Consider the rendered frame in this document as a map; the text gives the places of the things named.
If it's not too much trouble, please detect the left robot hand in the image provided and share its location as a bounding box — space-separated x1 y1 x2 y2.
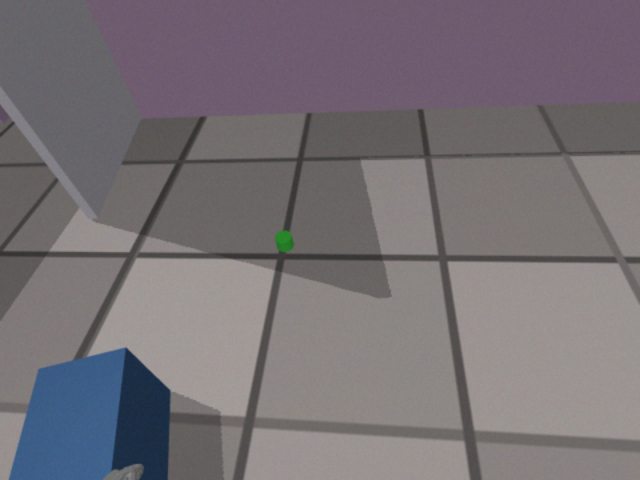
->
102 464 144 480

